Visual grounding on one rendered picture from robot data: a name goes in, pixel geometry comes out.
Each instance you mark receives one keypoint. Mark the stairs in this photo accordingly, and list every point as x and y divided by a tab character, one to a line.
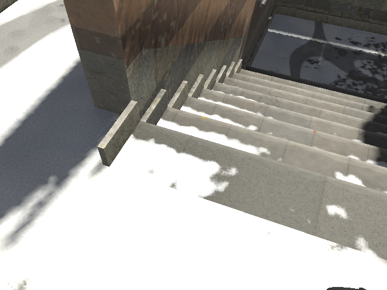
322	128

